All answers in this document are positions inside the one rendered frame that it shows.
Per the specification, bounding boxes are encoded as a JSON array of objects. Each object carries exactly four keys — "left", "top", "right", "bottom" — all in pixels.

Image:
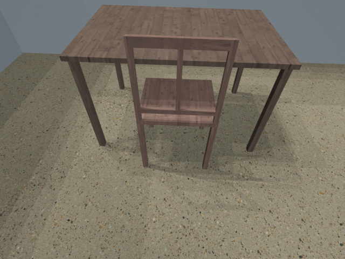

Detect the chair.
[{"left": 123, "top": 34, "right": 239, "bottom": 169}]

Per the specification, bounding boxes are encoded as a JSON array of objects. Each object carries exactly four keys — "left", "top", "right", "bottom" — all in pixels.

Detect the table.
[{"left": 59, "top": 5, "right": 302, "bottom": 152}]

